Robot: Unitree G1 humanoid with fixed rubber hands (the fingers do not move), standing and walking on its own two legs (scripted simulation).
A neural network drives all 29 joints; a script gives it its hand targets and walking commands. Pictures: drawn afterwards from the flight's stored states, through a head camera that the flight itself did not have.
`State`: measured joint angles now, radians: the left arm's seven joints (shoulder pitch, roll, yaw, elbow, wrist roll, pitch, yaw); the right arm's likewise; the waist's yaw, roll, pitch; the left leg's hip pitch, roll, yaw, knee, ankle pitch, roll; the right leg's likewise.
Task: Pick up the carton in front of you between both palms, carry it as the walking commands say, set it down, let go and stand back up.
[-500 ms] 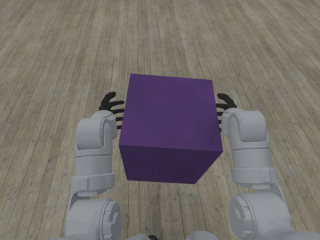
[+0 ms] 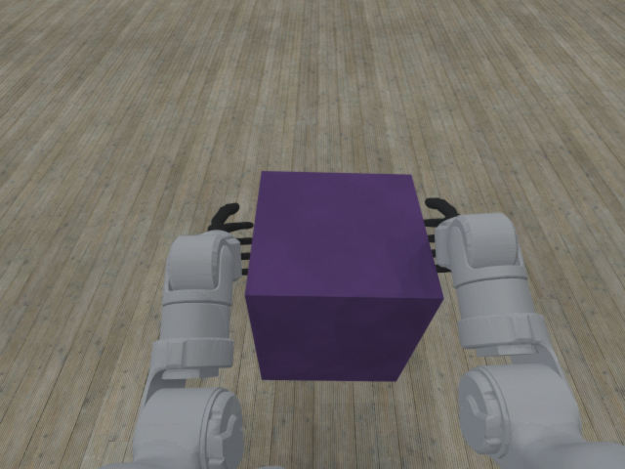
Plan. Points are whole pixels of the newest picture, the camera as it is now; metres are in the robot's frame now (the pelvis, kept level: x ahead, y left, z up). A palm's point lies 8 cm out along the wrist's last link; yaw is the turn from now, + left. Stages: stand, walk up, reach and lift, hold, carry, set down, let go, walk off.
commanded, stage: carry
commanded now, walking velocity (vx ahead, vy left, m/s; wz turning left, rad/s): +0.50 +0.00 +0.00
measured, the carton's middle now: (332, 282) +0.36 +0.00 +0.00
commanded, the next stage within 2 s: none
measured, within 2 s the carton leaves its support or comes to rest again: neither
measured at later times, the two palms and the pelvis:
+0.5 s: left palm (233, 139) +0.60 +0.16 +0.09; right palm (405, 139) +0.58 -0.13 +0.09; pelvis +0.31 +0.04 +0.01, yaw -4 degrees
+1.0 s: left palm (277, 61) +0.88 +0.11 +0.08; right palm (409, 57) +0.89 -0.18 +0.07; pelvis +0.61 -0.04 +0.01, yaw +0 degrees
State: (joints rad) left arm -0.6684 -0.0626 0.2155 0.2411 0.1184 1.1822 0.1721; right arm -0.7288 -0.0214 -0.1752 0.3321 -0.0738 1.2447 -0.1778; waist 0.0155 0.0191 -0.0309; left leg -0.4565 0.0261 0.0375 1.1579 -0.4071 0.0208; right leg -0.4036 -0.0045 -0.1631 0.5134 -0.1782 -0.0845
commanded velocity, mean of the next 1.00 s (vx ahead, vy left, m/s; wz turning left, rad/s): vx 0.50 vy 0.00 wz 0.00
